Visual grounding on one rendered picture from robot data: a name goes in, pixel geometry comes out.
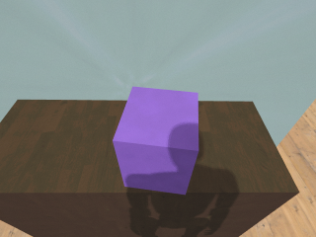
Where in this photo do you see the pedestal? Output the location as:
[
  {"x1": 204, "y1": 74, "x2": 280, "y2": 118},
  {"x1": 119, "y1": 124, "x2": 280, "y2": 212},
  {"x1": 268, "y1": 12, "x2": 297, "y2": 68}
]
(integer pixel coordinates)
[{"x1": 0, "y1": 99, "x2": 299, "y2": 237}]

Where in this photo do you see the carton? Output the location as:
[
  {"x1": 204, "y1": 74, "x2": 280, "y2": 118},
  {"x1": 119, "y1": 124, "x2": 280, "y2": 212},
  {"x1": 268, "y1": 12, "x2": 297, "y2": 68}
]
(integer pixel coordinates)
[{"x1": 113, "y1": 86, "x2": 199, "y2": 195}]

